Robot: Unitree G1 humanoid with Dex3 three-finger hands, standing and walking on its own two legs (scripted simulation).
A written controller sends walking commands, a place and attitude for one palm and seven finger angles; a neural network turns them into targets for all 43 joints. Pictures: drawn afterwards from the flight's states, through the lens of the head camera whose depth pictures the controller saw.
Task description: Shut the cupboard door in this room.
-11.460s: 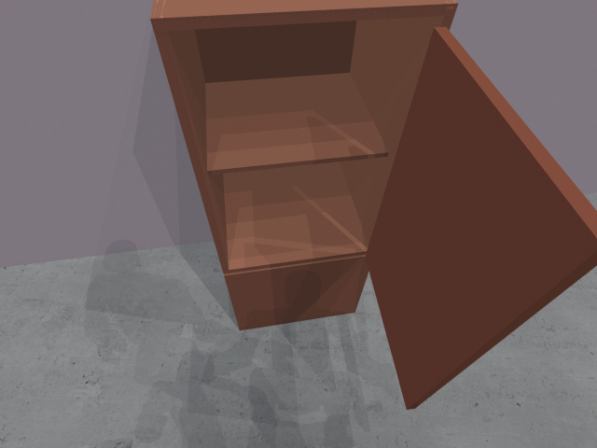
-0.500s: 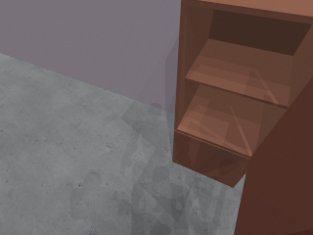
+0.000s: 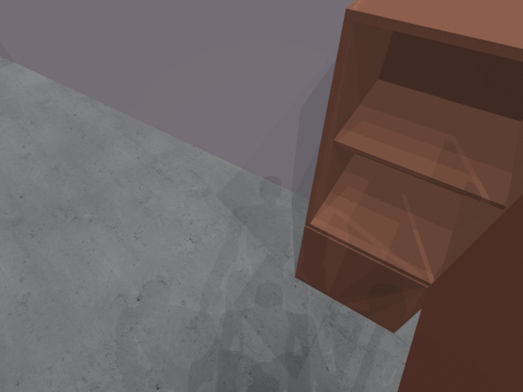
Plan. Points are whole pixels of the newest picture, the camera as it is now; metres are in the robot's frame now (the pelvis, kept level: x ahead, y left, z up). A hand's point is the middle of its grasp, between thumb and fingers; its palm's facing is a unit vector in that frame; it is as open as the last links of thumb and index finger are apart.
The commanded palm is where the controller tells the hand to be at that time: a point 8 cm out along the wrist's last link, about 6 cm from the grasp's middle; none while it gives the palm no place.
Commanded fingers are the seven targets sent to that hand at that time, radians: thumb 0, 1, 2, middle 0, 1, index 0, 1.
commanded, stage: turn or walk to find it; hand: left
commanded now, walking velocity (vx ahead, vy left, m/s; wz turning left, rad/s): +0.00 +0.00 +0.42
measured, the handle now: out of the picture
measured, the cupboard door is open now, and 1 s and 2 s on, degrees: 91 87 83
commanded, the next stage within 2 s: stand and wait in 0.86 s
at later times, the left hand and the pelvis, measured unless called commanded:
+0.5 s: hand out of the picture +0.05 +0.18 -0.14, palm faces +0.23 -0.92 -0.32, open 7.4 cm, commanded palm none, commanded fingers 0.00 0.90 0.90 -0.20 -0.30 -0.20 -0.30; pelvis -0.02 -0.05 -0.01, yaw +14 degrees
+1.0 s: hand out of the picture -0.14 +0.08 -0.16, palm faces +0.47 -0.84 -0.26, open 7.4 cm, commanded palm none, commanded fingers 0.00 0.90 0.90 -0.20 -0.30 -0.20 -0.30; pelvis -0.03 -0.08 +0.00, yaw +25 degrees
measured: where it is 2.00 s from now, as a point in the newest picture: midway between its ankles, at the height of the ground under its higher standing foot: outside the picture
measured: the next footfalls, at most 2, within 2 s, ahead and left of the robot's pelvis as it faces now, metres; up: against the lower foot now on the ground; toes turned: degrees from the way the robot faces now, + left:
right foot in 0.44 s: +0.00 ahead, -0.12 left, +0.00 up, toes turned +11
left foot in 1.12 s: -0.09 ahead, +0.06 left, +0.00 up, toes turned +30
